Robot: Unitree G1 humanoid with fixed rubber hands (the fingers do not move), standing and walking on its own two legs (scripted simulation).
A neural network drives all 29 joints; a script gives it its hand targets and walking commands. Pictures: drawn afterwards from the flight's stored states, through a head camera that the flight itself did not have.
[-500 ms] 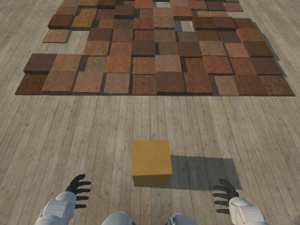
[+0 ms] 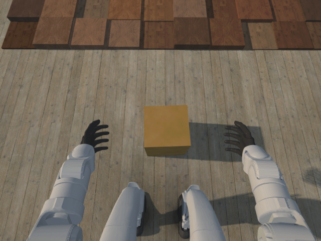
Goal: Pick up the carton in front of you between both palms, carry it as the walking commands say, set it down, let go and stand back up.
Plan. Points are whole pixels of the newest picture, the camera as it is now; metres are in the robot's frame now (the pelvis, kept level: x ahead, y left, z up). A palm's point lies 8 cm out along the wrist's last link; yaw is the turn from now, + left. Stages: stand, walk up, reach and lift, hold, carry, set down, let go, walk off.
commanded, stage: reach and lift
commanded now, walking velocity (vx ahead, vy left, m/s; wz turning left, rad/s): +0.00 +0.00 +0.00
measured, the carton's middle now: (165, 132) +0.50 +0.00 -0.56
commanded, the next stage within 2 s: none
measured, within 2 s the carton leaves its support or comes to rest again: neither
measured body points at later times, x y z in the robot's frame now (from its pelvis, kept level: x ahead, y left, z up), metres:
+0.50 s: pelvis -0.02 -0.01 -0.04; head +0.29 -0.01 +0.29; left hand +0.50 +0.20 -0.14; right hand +0.53 -0.20 -0.14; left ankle +0.06 +0.12 -0.65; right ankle +0.06 -0.12 -0.65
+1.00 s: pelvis -0.03 +0.00 -0.19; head +0.33 -0.01 +0.09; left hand +0.49 +0.19 -0.35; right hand +0.52 -0.20 -0.35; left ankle +0.06 +0.12 -0.65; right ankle +0.06 -0.12 -0.65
